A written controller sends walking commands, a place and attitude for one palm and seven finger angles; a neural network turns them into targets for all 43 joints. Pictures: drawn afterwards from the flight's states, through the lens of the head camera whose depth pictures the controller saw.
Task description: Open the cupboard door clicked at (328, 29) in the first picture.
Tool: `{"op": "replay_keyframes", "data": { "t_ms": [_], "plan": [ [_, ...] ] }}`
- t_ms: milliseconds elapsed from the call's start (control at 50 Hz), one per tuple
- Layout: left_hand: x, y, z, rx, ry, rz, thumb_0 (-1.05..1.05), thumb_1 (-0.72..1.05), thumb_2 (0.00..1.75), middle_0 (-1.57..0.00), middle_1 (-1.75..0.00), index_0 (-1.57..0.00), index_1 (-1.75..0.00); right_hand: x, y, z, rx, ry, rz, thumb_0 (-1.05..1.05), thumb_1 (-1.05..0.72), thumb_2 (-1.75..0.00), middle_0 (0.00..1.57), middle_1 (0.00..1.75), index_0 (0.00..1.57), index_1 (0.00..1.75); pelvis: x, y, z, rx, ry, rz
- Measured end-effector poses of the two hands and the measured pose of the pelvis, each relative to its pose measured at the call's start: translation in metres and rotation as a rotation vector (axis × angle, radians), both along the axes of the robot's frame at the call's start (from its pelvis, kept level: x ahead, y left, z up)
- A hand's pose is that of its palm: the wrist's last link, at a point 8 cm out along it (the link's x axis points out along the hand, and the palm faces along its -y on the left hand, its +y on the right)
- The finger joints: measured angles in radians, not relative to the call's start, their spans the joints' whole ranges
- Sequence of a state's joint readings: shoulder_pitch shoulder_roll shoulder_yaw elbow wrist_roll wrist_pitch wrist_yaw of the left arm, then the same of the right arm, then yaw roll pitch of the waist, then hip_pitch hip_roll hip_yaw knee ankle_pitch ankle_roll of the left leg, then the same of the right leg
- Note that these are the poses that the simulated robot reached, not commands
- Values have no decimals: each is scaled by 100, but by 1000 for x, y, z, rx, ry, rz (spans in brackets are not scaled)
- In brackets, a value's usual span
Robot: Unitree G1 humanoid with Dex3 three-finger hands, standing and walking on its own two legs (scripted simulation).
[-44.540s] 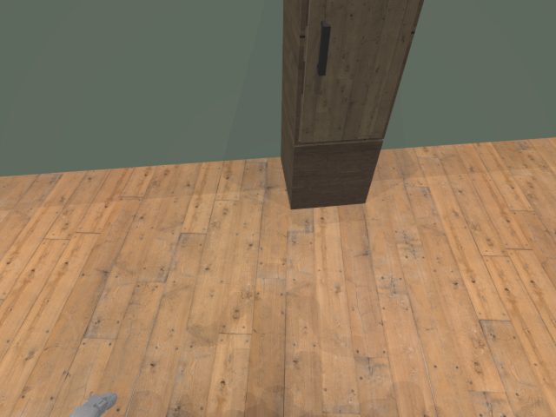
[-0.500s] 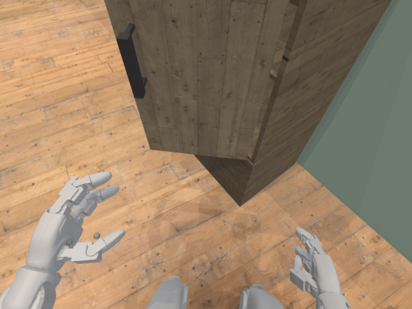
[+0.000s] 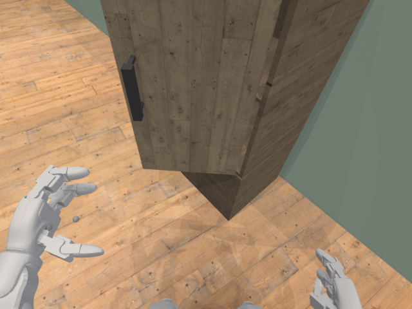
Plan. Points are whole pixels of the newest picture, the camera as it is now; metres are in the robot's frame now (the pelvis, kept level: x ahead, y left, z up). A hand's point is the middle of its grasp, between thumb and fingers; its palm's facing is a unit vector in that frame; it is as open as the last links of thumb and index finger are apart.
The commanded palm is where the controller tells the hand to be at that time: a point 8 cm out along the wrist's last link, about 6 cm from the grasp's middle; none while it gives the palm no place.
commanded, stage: raise the hand with hooked fingers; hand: left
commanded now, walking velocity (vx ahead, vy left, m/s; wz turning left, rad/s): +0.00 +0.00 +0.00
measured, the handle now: (135, 89) +0.57 +0.20 +0.08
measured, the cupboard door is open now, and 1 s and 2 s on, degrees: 45 45 45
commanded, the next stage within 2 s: move the hooked fingers beside the handle in 0.90 s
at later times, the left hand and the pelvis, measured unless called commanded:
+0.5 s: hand (60, 172) +0.31 +0.27 +0.10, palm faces +0.01 -1.00 -0.04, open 14.0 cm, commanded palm +0.28 +0.32 +0.10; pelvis +0.02 +0.00 +0.02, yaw +0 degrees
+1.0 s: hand (71, 179) +0.30 +0.25 +0.10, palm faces +0.03 -1.00 -0.04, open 14.0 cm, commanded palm +0.27 +0.30 +0.10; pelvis +0.01 -0.02 +0.02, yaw +0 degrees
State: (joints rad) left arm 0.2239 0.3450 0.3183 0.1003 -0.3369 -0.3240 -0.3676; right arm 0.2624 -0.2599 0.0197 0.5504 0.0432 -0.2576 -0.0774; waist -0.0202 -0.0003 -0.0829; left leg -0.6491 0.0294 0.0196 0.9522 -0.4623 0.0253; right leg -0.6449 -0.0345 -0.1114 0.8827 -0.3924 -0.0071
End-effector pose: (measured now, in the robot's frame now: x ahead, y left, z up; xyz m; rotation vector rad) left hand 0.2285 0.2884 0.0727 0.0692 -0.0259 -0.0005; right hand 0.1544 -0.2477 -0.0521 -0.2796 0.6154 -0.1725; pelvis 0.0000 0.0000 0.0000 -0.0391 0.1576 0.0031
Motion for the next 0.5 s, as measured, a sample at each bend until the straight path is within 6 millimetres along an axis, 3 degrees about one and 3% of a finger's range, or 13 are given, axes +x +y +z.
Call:
{"op": "replay_keyframes", "data": {
  "t_ms": [80,220,400,500],
  "plan": [
    [8,16,15,3,-19,54,-1,-38,35,-29,-112,-29,-113,11,13,4,32,-20,38,1,-90,-90,20,30,20,30,4,2,5,-2,-11,6],
    [20,26,5,-16,116,34,-1,-47,32,-30,-118,-30,-118,17,22,0,50,14,69,1,-90,-90,20,30,21,30,7,3,10,1,-16,8],
    [50,36,39,-2,-12,37,-2,-49,30,-30,-119,-30,-120,7,9,-3,28,79,41,1,-90,-90,20,30,21,30,13,-2,16,5,-25,6],
    [65,38,35,-30,73,13,-2,-50,30,-30,-120,-30,-120,-1,-3,-3,27,101,2,1,-90,-90,20,30,21,30,16,-4,19,11,-19,-2]
  ]
}}
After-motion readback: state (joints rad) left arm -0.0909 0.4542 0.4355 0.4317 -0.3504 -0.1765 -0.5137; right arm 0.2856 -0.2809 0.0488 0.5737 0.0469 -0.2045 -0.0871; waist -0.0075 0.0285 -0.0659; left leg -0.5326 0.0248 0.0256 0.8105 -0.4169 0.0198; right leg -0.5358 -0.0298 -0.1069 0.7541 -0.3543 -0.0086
